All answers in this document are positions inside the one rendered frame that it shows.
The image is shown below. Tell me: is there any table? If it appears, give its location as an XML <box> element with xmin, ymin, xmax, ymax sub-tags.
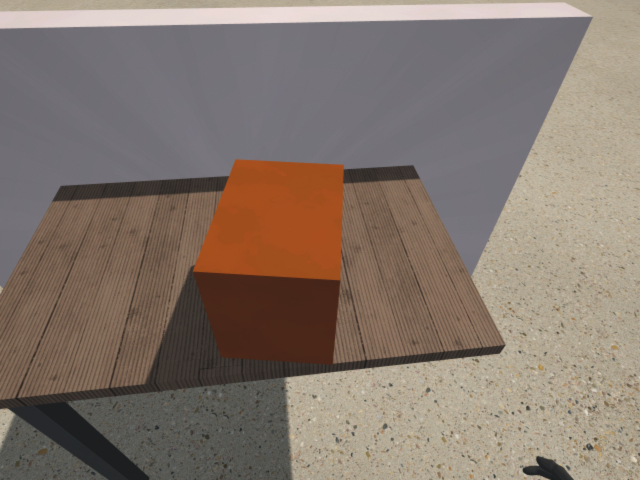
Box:
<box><xmin>0</xmin><ymin>165</ymin><xmax>506</xmax><ymax>480</ymax></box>

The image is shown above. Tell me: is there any right robot hand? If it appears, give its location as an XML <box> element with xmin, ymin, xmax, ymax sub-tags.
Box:
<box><xmin>523</xmin><ymin>456</ymin><xmax>574</xmax><ymax>480</ymax></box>

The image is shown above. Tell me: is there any carton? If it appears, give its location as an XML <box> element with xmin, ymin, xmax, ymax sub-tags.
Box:
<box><xmin>193</xmin><ymin>159</ymin><xmax>344</xmax><ymax>365</ymax></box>

